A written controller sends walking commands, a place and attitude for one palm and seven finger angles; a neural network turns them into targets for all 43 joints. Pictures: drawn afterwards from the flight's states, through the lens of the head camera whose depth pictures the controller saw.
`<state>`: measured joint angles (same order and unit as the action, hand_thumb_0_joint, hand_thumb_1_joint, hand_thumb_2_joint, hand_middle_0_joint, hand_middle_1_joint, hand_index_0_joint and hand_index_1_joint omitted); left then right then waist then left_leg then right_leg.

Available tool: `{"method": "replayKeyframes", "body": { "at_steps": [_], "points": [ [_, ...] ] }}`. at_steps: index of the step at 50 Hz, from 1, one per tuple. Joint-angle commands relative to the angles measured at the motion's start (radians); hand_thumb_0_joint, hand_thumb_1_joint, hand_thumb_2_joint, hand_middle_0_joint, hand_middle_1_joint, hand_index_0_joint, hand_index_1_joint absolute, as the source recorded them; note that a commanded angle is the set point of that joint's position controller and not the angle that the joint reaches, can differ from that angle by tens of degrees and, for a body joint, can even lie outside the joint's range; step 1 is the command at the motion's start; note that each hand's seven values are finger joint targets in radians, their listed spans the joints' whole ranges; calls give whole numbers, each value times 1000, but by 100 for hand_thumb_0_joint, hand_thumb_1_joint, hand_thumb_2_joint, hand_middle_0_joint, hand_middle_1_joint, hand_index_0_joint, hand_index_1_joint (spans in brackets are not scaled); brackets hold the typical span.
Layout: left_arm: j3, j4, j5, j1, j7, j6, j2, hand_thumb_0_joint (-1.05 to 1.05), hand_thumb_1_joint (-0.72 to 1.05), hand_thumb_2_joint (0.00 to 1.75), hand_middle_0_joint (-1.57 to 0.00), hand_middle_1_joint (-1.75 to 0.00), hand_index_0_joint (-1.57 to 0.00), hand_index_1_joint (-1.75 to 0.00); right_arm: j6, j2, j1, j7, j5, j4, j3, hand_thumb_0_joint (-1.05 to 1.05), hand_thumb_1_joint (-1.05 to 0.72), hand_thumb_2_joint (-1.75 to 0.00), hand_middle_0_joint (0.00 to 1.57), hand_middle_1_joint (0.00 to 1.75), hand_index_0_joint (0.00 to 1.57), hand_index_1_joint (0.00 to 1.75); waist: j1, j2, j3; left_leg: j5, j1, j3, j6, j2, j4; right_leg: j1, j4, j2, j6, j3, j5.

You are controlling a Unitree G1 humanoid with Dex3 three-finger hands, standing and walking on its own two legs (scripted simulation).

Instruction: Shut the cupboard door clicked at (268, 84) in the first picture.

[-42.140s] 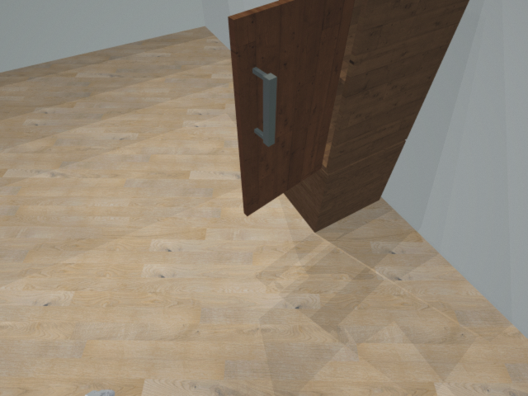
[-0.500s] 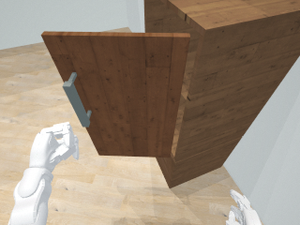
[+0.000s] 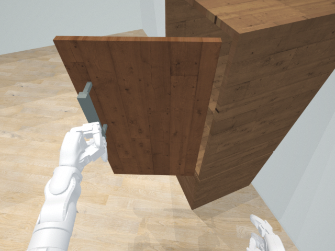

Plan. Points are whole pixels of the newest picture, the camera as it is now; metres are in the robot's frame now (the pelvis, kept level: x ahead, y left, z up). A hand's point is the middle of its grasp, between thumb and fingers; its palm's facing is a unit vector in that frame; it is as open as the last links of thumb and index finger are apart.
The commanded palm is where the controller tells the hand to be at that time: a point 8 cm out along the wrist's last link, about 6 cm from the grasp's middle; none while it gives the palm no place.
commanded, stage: bring the fist close to the handle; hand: left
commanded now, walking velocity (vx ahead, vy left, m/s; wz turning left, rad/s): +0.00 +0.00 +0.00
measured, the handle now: (95, 114) +0.43 +0.21 +0.08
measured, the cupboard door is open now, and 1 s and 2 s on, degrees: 66 61 45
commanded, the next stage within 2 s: push the door shut along its arc in 0.42 s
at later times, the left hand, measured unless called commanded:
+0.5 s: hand (103, 145) +0.33 +0.17 +0.09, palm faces +0.03 -1.00 -0.03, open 3.1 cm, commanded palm +0.31 +0.21 +0.09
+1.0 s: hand (108, 126) +0.39 +0.17 +0.09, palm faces -0.08 -1.00 -0.03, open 3.1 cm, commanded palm +0.38 +0.21 +0.09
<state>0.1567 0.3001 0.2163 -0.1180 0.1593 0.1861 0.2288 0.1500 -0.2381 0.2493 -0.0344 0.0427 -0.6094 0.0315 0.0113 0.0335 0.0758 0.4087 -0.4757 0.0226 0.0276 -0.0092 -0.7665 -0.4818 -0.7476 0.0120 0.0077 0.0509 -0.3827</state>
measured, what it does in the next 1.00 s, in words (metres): stands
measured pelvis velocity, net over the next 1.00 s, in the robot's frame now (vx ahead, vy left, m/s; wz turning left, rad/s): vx -0.01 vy -0.01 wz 0.00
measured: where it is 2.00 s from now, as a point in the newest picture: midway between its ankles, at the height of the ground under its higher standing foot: outside the picture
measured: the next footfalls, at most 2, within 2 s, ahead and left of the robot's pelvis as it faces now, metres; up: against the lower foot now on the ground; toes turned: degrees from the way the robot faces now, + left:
none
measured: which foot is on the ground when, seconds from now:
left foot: down 0.00-1.00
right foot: down 0.00-1.00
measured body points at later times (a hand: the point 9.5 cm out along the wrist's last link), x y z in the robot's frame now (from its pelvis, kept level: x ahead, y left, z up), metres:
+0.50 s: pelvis -0.01 -0.01 +0.00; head +0.02 -0.01 +0.45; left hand +0.32 +0.22 +0.09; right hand +0.13 -0.25 -0.10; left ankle -0.01 +0.10 -0.71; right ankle +0.00 -0.12 -0.71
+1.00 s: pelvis -0.01 -0.01 +0.00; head +0.03 -0.02 +0.45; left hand +0.38 +0.22 +0.10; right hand +0.09 -0.27 -0.11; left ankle -0.01 +0.10 -0.71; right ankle +0.00 -0.12 -0.71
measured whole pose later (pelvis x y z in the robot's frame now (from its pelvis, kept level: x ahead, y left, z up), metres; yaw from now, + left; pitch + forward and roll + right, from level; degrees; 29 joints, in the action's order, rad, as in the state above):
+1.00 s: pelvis -0.01 -0.01 +0.00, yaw +0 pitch +8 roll +0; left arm 0.23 0.76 0.22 -0.49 0.31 0.28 0.34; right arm 0.05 -0.27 0.30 -0.04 0.05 -0.64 0.02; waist 0.05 0.02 0.06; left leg 0.38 -0.53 0.01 0.01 0.00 -0.77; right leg -0.54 -0.75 0.00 0.03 0.06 -0.36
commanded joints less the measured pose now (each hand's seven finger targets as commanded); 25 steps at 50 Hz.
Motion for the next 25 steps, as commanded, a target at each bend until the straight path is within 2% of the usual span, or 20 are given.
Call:
{"method": "replayKeyframes", "body": {
  "at_steps": [1, 2, 3, 4, 5, 6, 7, 8, 9, 11, 13, 16, 17, 18, 20, 21, 22, 23, 24, 25],
  "points": [
    [71, -217, 11, -342, -20, 82, 162, 0, 90, 90, -130, -150, -130, -150, 39, -136, -29, -17, 2, 132, -59, 0, -90, -90, 20, 30, 20, 30, 9, 1, 258, -349, 145, -42, -25, 18, 113, 103, 74, -14, 14, 1, 311],
    [47, -217, 10, -348, -22, 91, 131, 0, 90, 90, -130, -150, -130, -150, 40, -132, -31, -15, 1, 135, -57, 0, -90, -90, 20, 30, 20, 30, 9, 6, 267, -363, 158, -45, -26, 18, 112, 98, 71, -15, 15, 2, 316],
    [76, -198, 7, -332, -31, 98, 164, 0, 90, 90, -130, -150, -130, -150, 37, -135, -26, -15, 0, 129, -59, 0, -90, -90, 20, 30, 20, 30, 6, -19, 260, -365, 147, -44, -24, 22, 110, 107, 73, -16, 15, 2, 315],
    [59, -203, 7, -329, -31, 107, 141, 0, 90, 90, -130, -150, -130, -150, 36, -132, -27, -11, -2, 131, -58, 0, -90, -90, 20, 30, 20, 30, 4, -9, 273, -376, 152, -41, -24, 20, 111, 113, 69, -16, 14, 0, 330],
    [85, -190, 3, -303, -35, 113, 165, 0, 90, 90, -130, -150, -130, -150, 33, -134, -24, -9, -1, 131, -61, 0, -90, -90, 20, 30, 20, 30, -4, -10, 275, -381, 148, -41, -27, 21, 113, 119, 68, -16, 15, 0, 332],
    [51, -177, 0, -293, -33, 115, 125, 0, 90, 90, -130, -150, -130, -150, 31, -129, -27, -6, 0, 132, -59, 0, -90, -90, 20, 30, 20, 30, 0, 4, 257, -386, 151, -37, -27, 20, 113, 105, 70, -17, 15, 2, 333],
    [41, -167, -1, -299, -33, 115, 114, 0, 90, 90, -130, -150, -130, -150, 29, -130, -22, -2, 0, 129, -60, 0, -90, -90, 20, 30, 20, 30, 4, -5, 251, -383, 148, -39, -28, 20, 114, 101, 70, -18, 14, 4, 334],
    [68, -152, -5, -266, -35, 112, 147, 0, 90, 90, -130, -150, -130, -150, 25, -136, -19, -1, -1, 130, -64, 0, -90, -90, 20, 30, 20, 30, -6, -21, 251, -381, 133, -37, -26, 21, 115, 118, 73, -16, 15, 1, 331],
    [73, -136, -3, -237, -31, 105, 144, 0, 90, 90, -130, -150, -130, -150, 20, -137, -20, 1, 0, 135, -64, 0, -90, -90, 20, 30, 20, 30, -8, -26, 244, -369, 125, -32, -25, 20, 120, 123, 77, -16, 14, 0, 333],
    [72, -117, -2, -277, -27, 97, 149, 0, 90, 90, -130, -150, -130, -150, 10, -139, -25, 0, 4, 133, -62, 0, -90, -90, 20, 30, 20, 30, 4, -41, 202, -318, 104, -26, -22, 15, 126, 106, 92, -17, 12, -3, 307],
    [104, -123, 0, -278, -29, 101, 191, 0, 90, 90, -130, -150, -130, -150, 3, -144, -26, -3, 3, 139, -66, 0, -90, -90, 20, 30, 20, 30, -1, -66, 199, -285, 85, -23, -16, 15, 130, 128, 103, -14, 10, -12, 283],
    [63, -211, 2, -345, -29, 128, 152, 0, 90, 90, -130, -150, -130, -150, 10, -131, -39, -4, 4, 144, -63, 0, -90, -90, 20, 30, 20, 30, 6, 37, 238, -322, 144, -24, -19, 15, 127, 116, 93, -17, 17, -11, 305],
    [52, -235, 7, -341, -30, 140, 137, 0, 90, 90, -130, -150, -130, -150, 15, -128, -37, -4, 2, 143, -64, 0, -90, -90, 20, 30, 20, 30, 6, 36, 261, -336, 159, -28, -20, 16, 124, 121, 91, -19, 16, -9, 313],
    [63, -232, 5, -333, -33, 147, 159, 0, 90, 90, -130, -150, -130, -150, 16, -133, -34, -7, 0, 139, -66, 0, -90, -90, 20, 30, 20, 30, 12, 4, 261, -332, 153, -27, -15, 18, 117, 127, 94, -18, 13, -12, 313],
    [35, -215, 9, -347, -31, 155, 125, 0, 90, 90, -130, -150, -130, -150, 19, -131, -34, -7, 1, 131, -63, 0, -90, -90, 20, 30, 20, 30, 25, -7, 241, -300, 144, -27, -14, 16, 121, 106, 98, -20, 9, -9, 294],
    [57, -183, 9, -351, -30, 154, 150, 0, 90, 90, -130, -150, -130, -150, 19, -136, -32, -9, 2, 121, -65, 0, -90, -90, 20, 30, 20, 30, 25, -13, 222, -276, 131, -29, -16, 16, 122, 96, 100, -21, 10, -11, 274],
    [57, -142, 10, -344, -27, 148, 147, 0, 90, 90, -130, -150, -130, -150, 17, -138, -33, -9, 2, 116, -63, 0, -90, -90, 20, 30, 20, 30, 27, -27, 191, -243, 111, -27, -15, 13, 126, 87, 110, -20, 9, -13, 249],
    [77, -102, 5, -340, -26, 142, 181, 0, 90, 90, -130, -150, -130, -150, 11, -146, -29, -12, 5, 110, -63, 0, -90, -90, 20, 30, 20, 30, 28, -62, 166, -217, 87, -27, -11, 14, 128, 88, 120, -17, 7, -17, 221],
    [50, -91, 7, -358, -18, 134, 147, 0, 90, 90, -130, -150, -130, -150, 11, -143, -36, -11, 6, 114, -61, 0, -90, -90, 20, 30, 20, 30, 33, -49, 162, -200, 85, -23, -10, 9, 131, 79, 124, -14, 5, -21, 210],
    [76, -69, 5, -344, -16, 126, 173, 0, 90, 90, -130, -150, -130, -150, 8, -145, -34, -12, 8, 116, -63, 0, -90, -90, 20, 30, 20, 30, 18, -38, 167, -197, 79, -23, -12, 7, 133, 88, 123, -13, 9, -23, 207]
  ]
}}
